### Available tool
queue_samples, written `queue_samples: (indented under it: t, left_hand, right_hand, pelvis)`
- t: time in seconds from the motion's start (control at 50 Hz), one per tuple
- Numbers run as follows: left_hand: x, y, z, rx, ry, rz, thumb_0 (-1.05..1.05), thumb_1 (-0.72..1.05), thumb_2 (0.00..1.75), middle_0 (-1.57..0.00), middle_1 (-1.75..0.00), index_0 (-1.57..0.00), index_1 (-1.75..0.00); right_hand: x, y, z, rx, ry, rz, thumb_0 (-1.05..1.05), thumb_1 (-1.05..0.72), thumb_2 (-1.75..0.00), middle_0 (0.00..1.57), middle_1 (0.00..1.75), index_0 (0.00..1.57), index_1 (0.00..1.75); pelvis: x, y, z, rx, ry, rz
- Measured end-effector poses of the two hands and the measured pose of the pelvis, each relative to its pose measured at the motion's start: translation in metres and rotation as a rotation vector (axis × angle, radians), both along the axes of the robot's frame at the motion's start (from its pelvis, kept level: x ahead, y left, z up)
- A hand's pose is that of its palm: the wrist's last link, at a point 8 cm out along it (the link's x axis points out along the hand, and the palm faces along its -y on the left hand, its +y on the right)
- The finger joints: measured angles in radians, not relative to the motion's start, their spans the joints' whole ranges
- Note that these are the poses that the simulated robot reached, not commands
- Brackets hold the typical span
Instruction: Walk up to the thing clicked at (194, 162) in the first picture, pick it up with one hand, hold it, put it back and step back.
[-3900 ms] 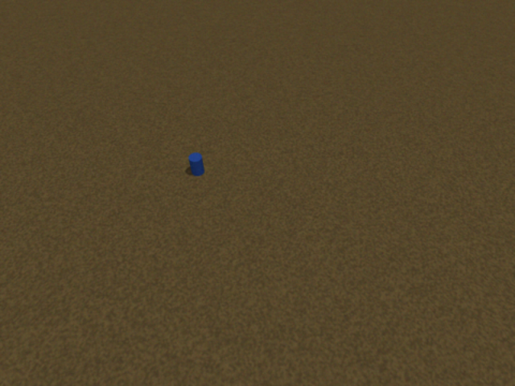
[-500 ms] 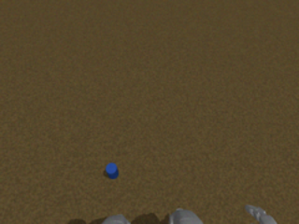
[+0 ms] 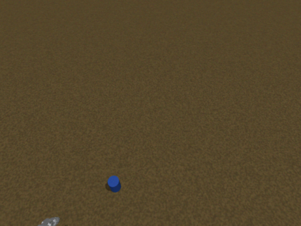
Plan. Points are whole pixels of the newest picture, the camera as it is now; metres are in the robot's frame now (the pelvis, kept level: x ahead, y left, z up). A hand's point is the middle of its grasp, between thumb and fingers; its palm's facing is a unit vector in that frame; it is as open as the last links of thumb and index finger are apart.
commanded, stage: walk up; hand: left
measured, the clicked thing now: (114, 184) +0.45 +0.23 -0.71
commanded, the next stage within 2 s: stand in 1.04 s
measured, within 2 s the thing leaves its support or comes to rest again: neither
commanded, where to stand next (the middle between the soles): +0.07 +0.00 m, yaw +0 degrees
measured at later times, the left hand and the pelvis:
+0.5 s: hand out of the picture +0.09 +0.26 -0.14, palm faces -0.01 -0.94 -0.35, open 7.4 cm; pelvis +0.02 +0.00 +0.02, yaw +0 degrees
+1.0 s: hand out of the picture +0.12 +0.25 -0.14, palm faces -0.02 -0.94 -0.35, open 7.4 cm; pelvis +0.03 +0.00 +0.02, yaw +0 degrees
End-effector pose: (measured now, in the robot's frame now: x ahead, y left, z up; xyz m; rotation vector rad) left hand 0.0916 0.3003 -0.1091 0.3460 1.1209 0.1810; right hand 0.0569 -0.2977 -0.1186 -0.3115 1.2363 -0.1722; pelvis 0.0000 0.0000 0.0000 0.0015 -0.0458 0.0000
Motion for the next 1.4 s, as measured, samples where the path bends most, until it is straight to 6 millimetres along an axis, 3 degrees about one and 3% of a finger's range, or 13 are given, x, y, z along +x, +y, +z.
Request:
queue_samples:
  t: [0.16, 0.4, 0.62, 1.1, 1.4]
  left_hand:
    - [0.009, 0.000, 0.002, -0.019, 0.017, 0.018, 0.00, 0.90, 0.90, -0.21, -0.30, -0.20, -0.30]
    - [-0.007, -0.001, 0.006, -0.010, 0.091, 0.054, 0.00, 0.90, 0.90, -0.20, -0.30, -0.20, -0.30]
    - [-0.009, -0.003, 0.008, -0.006, 0.112, 0.072, 0.00, 0.90, 0.90, -0.20, -0.30, -0.20, -0.30]
    - [0.022, -0.009, 0.009, -0.014, 0.070, 0.041, 0.00, 0.90, 0.90, -0.20, -0.30, -0.20, -0.30]
    - [0.013, -0.015, 0.007, -0.018, 0.090, 0.038, 0.00, 0.90, 0.90, -0.20, -0.30, -0.20, -0.30]
  right_hand:
    - [0.020, 0.000, 0.013, -0.015, -0.024, -0.005, 0.01, -0.90, -0.90, 0.21, 0.30, 0.20, 0.30]
    - [0.049, -0.004, 0.017, -0.012, -0.053, 0.001, 0.01, -0.90, -0.90, 0.21, 0.30, 0.20, 0.30]
    - [0.045, -0.001, 0.011, 0.005, -0.015, -0.008, 0.01, -0.90, -0.90, 0.21, 0.30, 0.20, 0.30]
    - [0.036, -0.005, 0.013, -0.007, 0.008, -0.034, 0.01, -0.90, -0.90, 0.21, 0.30, 0.20, 0.30]
    - [0.045, -0.009, 0.016, -0.010, -0.018, -0.017, 0.01, -0.90, -0.90, 0.21, 0.30, 0.20, 0.30]
  pelvis:
    - [0.008, 0.001, 0.009, -0.003, -0.005, 0.001]
    - [0.015, 0.000, 0.014, -0.001, -0.002, 0.003]
    - [0.021, -0.002, 0.016, 0.000, 0.000, 0.005]
    - [0.029, -0.004, 0.016, 0.002, 0.005, 0.003]
    - [0.027, -0.009, 0.017, 0.001, 0.007, 0.003]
